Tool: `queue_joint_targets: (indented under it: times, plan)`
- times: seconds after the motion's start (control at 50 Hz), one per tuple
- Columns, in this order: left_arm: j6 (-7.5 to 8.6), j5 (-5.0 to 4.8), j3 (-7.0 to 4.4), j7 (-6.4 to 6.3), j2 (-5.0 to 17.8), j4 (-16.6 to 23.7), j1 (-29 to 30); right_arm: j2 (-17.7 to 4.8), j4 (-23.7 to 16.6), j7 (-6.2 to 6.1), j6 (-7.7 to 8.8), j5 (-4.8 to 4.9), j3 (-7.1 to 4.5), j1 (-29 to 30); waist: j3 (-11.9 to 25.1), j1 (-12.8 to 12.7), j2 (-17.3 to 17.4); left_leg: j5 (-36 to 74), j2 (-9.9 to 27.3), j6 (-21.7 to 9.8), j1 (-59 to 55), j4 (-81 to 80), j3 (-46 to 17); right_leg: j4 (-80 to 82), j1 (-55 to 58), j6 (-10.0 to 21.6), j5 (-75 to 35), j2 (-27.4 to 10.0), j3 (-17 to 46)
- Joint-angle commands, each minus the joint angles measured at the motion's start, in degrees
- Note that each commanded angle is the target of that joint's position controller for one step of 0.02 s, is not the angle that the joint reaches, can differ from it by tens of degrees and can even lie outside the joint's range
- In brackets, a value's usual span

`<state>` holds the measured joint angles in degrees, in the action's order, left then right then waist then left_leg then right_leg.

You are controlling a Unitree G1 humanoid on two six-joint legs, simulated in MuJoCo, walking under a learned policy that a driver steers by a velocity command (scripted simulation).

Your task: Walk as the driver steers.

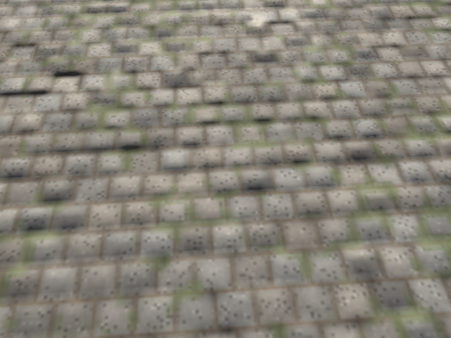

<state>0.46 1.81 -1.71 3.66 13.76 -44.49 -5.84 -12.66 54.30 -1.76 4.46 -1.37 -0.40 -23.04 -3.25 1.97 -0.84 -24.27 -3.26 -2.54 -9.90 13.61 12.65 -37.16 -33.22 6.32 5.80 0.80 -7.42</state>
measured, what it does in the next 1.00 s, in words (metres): walks ahead: right foot, then left foot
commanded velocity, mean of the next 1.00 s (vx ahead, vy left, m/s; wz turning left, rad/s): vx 0.50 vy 0.00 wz -0.14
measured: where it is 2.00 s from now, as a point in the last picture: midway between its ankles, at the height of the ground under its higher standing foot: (234, 163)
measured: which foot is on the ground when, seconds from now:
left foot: down 0.00-0.06, up 0.08-0.54, down 0.56-1.00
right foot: up 0.00-0.02, down 0.04-0.58, up 0.60-1.00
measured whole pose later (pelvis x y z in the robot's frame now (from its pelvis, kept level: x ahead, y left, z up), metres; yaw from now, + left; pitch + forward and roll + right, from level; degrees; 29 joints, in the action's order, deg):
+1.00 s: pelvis +0.56 -0.05 +0.02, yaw -7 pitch +2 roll +1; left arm 2.7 1.6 0.5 1.4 13.7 -41.4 -1.2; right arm -13.8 52.6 0.4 3.1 -0.7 -3.1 -26.8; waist -1.7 5.8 -1.7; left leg -16.8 -6.5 -4.1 2.1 17.8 -7.6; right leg -34.1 -31.2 -1.6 5.5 -2.1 1.6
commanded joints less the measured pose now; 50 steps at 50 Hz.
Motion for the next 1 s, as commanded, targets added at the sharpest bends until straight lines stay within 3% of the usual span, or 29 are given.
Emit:
queue_joint_targets:
  times: [0.02,0.04,0.06,0.08,0.1,0.12,0.14,0.16,0.2,0.24,0.34,0.44,0.5,0.52,0.54,0.56,0.58,0.6,0.62,0.64,0.68,0.74,0.84,0.94,1.0]
  plan:
    - [0.79,0.28,-2.16,-0.86,6.88,-0.36,-13.43,-12.21,-2.97,-0.96,-0.4,-0.6,-2.76,1.65,7.43,-8.23,6.93,77.67,17.19,-1.68,4.7,25.59,-1.22,2.44,17.23,4.92,6.86,5.09,-0.87]
    - [1.24,0.87,-3.45,-1.53,9.35,-2.67,-21.4,-12.72,-4.03,-0.47,-0.55,-0.29,-2.91,3.56,11.29,-12.77,3.85,63.23,14.89,-1.67,12.97,41.0,-0.25,8.38,29.56,7.47,7.41,3.51,3.74]
    - [0.88,0.81,-5.2,-2.64,15.56,-2.74,-22.06,-6.39,-6.47,0.56,-0.02,-0.24,-1.56,1.22,15.14,-9.33,-7.82,14.7,6.98,-0.06,32.31,61.28,-0.66,8.89,44.14,13.3,9.19,-12.14,25.97]
    - [0.49,-0.96,-5.88,-2.41,17.81,-1.6,-19.8,-7.61,-9.42,1.42,0.52,0.11,-1.97,2.75,19.52,-7.93,-9.8,-6.18,-1.76,0.88,48.59,74.41,-12.5,17.76,51.45,21.41,9.54,-19.7,53.05]
    - [0.26,-1.88,-5.6,-2.71,15.49,-1.66,-17.01,-9.05,-10.38,1.76,1.31,-0.32,-1.97,7.72,11.66,-7.97,-2.19,0.6,3.34,0.28,53.94,72.05,-17.47,21.15,45.72,18.9,10.77,-18.8,45.5]
    - [0.28,-1.87,-4.82,-2.99,12.42,-1.49,-14.34,-9.19,-10.92,1.95,2.01,0.19,-1.83,8.49,5.36,-5.78,1.28,5.25,5.65,0.47,52.29,66.74,-16.46,22.99,36.79,16.51,7.6,-17.44,39.24]
    - [0.55,-1.53,-4.2,-3.08,9.99,-1.4,-11.87,-8.88,-10.24,1.79,1.87,-0.01,-1.89,7.99,1.56,-3.03,4.72,6.7,7.59,0.98,49.0,61.37,-16.04,23.96,29.83,13.62,1.82,-14.42,34.0]
    - [1.04,-1.73,-3.75,-3.33,8.84,-1.32,-10.43,-8.43,-10.23,1.75,0.81,-0.98,-1.71,7.18,0.67,-1.23,4.66,6.72,8.48,2.14,45.5,58.1,-16.1,24.42,25.13,12.29,-3.19,-11.53,29.85]
    - [2.29,-1.8,-3.5,-3.21,8.81,-1.37,-10.47,-7.12,-10.25,2.13,-1.41,-1.86,-1.37,5.79,2.06,0.04,2.47,7.02,8.96,3.93,41.72,53.8,-14.92,24.87,21.21,11.6,-10.13,-8.43,24.86]
    - [2.96,-1.89,-3.91,-3.1,10.34,-1.79,-11.93,-6.47,-11.58,2.37,-2.35,-1.76,-1.2,8.15,1.97,-0.18,1.17,10.08,9.17,5.27,42.48,48.56,-13.55,25.37,19.65,10.85,-12.04,-6.46,22.55]
    - [2.77,-2.06,-4.05,-3.25,10.4,-2.76,-17.55,-6.27,-15.28,2.81,-2.4,-1.22,-0.86,19.27,1.02,-4.91,-2.21,22.23,8.47,6.26,47.31,32.7,-12.48,24.77,25.07,6.92,-12.38,-4.61,22.07]
    - [3.05,-1.23,-3.5,-3.93,9.87,-4.22,-22.0,-6.13,-17.4,3.45,-1.36,-0.71,-0.3,26.42,0.82,-8.23,-2.89,25.3,6.22,3.87,46.2,22.36,-11.21,22.33,32.98,5.75,-19.86,-7.14,22.76]
    - [3.43,-0.77,-3.57,-4.52,11.35,-3.95,-19.39,-8.19,-16.62,3.28,-0.69,-0.55,-1.01,22.33,1.17,-5.02,-3.86,20.03,4.35,0.77,37.98,17.12,-11.89,18.95,34.58,3.92,-27.02,-9.56,23.62]
    - [3.6,-0.7,-3.64,-4.55,12.0,-3.93,-18.3,-9.49,-15.08,2.89,-0.44,-0.46,-1.64,17.59,2.91,-2.8,-4.06,16.89,2.62,-0.35,31.96,15.97,-11.4,14.51,34.66,3.05,-34.42,-9.14,22.9]
    - [3.7,-0.68,-3.53,-4.28,12.08,-4.14,-17.51,-10.58,-12.53,2.31,0.08,-0.46,-2.31,9.6,6.73,1.08,-2.3,17.2,1.56,-1.71,22.71,12.5,-10.75,5.13,33.75,2.03,-37.42,-6.8,20.61]
    - [4.03,-0.92,-2.88,-3.92,10.22,-3.47,-17.53,-13.21,-11.0,1.45,0.65,-1.27,-3.14,0.99,12.76,4.74,0.7,13.35,8.63,-4.08,9.69,11.69,-17.77,-7.84,26.6,1.03,-27.06,-4.17,18.52]
    - [4.18,-2.66,-1.71,-3.55,4.9,-2.15,-24.04,-19.47,-10.53,0.99,0.36,-2.41,-4.82,-4.68,20.73,2.99,12.56,6.7,24.2,-11.22,-5.89,9.64,-43.29,-28.16,10.24,-1.9,1.54,4.38,12.59]
    - [4.05,-1.38,-2.03,-3.6,7.84,-3.01,-24.77,-17.38,-9.09,1.75,-0.62,-0.64,-4.89,-3.21,19.68,1.87,13.55,3.71,26.52,-14.44,-4.83,1.92,-58.57,-34.89,0.8,-1.67,23.59,6.92,13.53]
    - [3.75,-0.21,-2.24,-3.53,9.07,-2.66,-19.98,-13.15,-9.99,2.14,-0.96,0.4,-4.11,2.63,9.53,-0.03,6.49,-0.84,24.01,-13.86,3.15,1.57,-50.56,-37.0,-2.86,-1.45,18.7,2.52,14.15]
    - [3.96,0.29,-1.89,-3.05,8.72,-1.56,-15.09,-9.77,-10.48,2.56,-0.87,0.62,-3.35,6.17,5.24,-0.23,2.49,2.74,20.83,-12.74,9.81,0.46,-43.05,-33.92,-2.53,-1.6,14.43,-0.01,13.01]
    - [3.4,1.09,-1.55,-2.46,7.49,-0.38,-12.82,-7.47,-9.1,2.55,-0.47,0.69,-2.52,6.79,1.84,-2.48,4.55,14.82,15.21,-10.36,16.8,-1.38,-34.32,-27.69,0.25,-2.81,12.08,-3.18,11.24]
    - [2.44,1.32,-0.67,-2.01,5.55,-0.17,-12.91,-8.66,-6.87,2.58,0.35,1.23,-3.03,3.54,3.09,-3.49,5.63,26.46,12.7,-11.53,18.55,-2.2,-29.82,-23.29,2.0,-5.35,11.02,-3.75,9.08]
    - [2.22,0.73,0.48,-2.01,4.48,4.23,-0.08,-9.8,-5.06,2.26,-0.2,1.44,-3.93,-0.46,-0.07,-0.77,5.09,24.14,10.22,-11.09,20.26,-4.8,-27.75,-8.16,-0.84,-8.46,1.54,-4.42,7.09]
    - [2.76,-0.29,0.91,-2.32,4.61,7.1,7.96,-10.77,-4.12,2.08,-0.59,0.85,-4.69,-4.76,1.05,2.17,5.06,30.99,10.6,-9.71,16.0,0.12,-29.44,0.8,1.71,-8.6,-2.52,-2.17,7.26]
    - [3.54,-0.51,0.47,-2.73,6.03,7.26,5.93,-11.84,-5.0,1.57,-0.95,0.44,-5.28,-2.95,1.9,0.23,5.74,33.18,11.45,-7.78,15.97,4.58,-32.25,5.67,8.82,-7.16,1.48,-1.01,8.39]
Velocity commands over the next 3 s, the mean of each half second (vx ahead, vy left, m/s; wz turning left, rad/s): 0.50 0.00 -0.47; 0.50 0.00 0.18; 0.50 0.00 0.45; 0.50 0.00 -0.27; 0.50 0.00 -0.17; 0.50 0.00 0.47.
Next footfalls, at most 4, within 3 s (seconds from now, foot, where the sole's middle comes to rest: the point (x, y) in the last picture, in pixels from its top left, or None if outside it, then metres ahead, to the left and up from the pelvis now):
0.04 right None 0.18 -0.05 -0.76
0.56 left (210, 312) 0.52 0.05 -0.76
1.06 right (283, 243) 0.73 -0.18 -0.76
1.56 left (206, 186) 0.97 0.06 -0.76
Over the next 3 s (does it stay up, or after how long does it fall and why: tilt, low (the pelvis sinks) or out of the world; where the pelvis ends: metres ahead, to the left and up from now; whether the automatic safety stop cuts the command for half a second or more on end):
stays up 1.61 -0.07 0.02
